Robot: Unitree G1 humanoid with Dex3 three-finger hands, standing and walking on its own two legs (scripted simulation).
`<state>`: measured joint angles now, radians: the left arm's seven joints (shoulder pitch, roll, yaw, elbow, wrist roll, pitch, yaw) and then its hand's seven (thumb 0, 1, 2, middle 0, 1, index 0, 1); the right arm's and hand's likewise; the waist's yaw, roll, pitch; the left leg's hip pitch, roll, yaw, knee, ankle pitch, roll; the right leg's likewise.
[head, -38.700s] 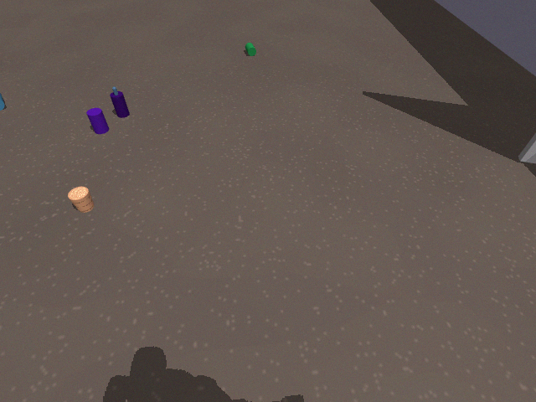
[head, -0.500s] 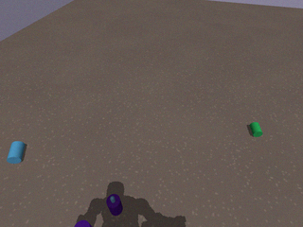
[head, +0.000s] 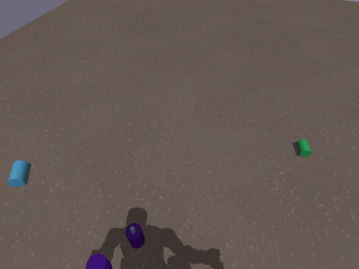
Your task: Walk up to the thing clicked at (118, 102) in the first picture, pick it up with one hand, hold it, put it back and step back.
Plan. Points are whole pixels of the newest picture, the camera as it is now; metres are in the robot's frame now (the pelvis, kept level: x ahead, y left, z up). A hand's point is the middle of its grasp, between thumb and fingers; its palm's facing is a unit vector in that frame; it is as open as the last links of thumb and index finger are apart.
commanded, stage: step back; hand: left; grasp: from the side
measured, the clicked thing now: (134, 234) +0.44 +0.21 -0.68
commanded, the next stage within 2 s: none
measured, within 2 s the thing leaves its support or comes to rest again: neither
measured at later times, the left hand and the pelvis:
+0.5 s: hand out of the picture +0.05 +0.30 -0.18, palm faces -0.05 -0.93 -0.35, open 7.4 cm; pelvis -0.08 +0.05 -0.02, yaw -1 degrees
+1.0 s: hand out of the picture -0.08 +0.30 -0.15, palm faces +0.01 -0.91 -0.41, open 7.4 cm; pelvis -0.21 +0.04 -0.02, yaw +2 degrees
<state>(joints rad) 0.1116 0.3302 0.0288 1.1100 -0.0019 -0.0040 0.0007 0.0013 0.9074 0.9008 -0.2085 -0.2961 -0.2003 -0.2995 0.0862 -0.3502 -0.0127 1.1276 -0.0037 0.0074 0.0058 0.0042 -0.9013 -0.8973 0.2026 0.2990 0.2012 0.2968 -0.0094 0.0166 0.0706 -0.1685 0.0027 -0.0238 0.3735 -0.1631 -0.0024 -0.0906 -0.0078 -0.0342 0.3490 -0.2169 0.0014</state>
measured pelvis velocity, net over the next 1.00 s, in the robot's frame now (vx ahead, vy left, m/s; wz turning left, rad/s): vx -0.21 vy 0.04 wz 0.04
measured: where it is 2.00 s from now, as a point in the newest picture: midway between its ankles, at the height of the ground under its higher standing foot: outside the picture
